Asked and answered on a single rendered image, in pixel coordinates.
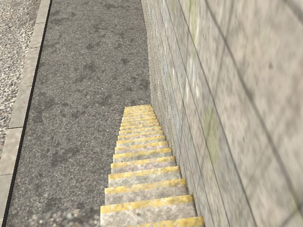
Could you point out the stairs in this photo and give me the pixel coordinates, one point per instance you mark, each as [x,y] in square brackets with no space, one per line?
[146,187]

